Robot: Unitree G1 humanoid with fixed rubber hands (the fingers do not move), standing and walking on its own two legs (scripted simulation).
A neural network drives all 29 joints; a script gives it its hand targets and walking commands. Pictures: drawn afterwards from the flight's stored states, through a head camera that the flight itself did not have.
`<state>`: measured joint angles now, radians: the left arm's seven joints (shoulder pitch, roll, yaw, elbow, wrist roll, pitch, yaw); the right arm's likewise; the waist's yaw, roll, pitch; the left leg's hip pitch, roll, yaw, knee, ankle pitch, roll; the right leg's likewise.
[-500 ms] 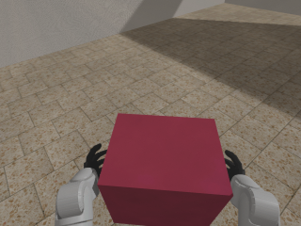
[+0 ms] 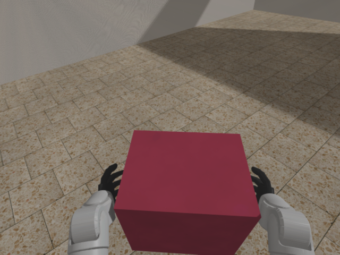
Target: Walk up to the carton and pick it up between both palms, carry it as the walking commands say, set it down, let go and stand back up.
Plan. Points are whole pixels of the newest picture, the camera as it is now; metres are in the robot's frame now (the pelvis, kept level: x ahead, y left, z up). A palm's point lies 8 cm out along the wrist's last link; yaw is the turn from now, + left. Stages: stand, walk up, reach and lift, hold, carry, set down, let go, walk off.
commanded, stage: carry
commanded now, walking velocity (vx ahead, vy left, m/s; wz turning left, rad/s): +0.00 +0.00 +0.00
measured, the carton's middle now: (183, 194) +0.29 +0.00 +0.01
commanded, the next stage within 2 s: none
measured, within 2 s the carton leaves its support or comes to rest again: neither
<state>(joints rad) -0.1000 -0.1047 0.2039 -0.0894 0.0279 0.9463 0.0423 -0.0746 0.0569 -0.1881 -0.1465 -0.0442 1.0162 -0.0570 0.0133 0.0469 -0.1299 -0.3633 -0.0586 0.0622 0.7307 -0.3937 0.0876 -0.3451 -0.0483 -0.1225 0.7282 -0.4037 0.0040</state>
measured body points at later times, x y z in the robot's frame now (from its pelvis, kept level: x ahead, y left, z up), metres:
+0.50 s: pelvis -0.01 -0.01 +0.00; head -0.05 -0.02 +0.45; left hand +0.26 +0.17 +0.06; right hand +0.26 -0.19 +0.05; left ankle +0.00 +0.06 -0.71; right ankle -0.01 -0.11 -0.71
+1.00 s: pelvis -0.02 -0.01 +0.00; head -0.05 -0.02 +0.45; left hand +0.26 +0.17 +0.06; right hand +0.26 -0.19 +0.05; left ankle +0.00 +0.06 -0.71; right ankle -0.01 -0.11 -0.71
